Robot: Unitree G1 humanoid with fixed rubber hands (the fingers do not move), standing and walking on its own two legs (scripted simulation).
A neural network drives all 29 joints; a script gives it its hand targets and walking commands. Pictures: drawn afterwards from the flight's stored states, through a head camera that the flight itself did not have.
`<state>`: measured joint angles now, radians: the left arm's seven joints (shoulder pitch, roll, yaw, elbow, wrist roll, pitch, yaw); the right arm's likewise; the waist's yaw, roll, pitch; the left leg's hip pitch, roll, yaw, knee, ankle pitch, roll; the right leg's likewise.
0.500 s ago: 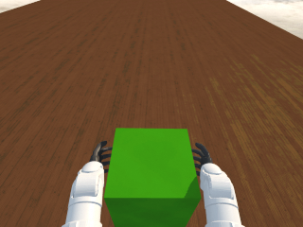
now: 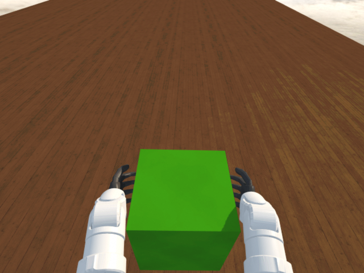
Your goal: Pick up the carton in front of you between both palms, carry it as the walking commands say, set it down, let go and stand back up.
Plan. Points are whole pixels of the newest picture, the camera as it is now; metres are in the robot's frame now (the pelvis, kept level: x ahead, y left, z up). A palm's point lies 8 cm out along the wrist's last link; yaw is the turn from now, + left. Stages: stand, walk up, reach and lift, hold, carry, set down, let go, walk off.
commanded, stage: set down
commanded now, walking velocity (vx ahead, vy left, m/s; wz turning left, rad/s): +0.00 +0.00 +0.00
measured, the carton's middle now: (181, 211) +0.31 +0.00 -0.02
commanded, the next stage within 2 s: none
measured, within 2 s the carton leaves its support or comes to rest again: neither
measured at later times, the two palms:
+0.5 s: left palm (136, 221) +0.35 +0.13 -0.15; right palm (235, 226) +0.34 -0.17 -0.15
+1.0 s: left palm (148, 226) +0.41 +0.11 -0.28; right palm (231, 235) +0.38 -0.19 -0.28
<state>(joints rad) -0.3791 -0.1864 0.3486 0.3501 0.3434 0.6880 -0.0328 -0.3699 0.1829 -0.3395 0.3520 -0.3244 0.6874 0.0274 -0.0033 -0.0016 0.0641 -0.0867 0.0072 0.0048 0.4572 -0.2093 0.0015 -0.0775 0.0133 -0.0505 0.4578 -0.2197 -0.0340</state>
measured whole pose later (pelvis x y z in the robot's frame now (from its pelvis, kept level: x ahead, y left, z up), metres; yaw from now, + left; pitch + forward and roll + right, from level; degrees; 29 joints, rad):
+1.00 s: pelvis -0.05 +0.01 -0.21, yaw +0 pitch +42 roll +1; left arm -0.87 -0.11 0.46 0.63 0.24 0.26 0.07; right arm -0.84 0.04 -0.50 0.60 -0.24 0.28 0.02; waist -0.06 0.05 -0.18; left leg -1.78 -0.04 -0.01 1.51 -0.46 0.00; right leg -1.78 0.01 0.00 1.53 -0.47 -0.01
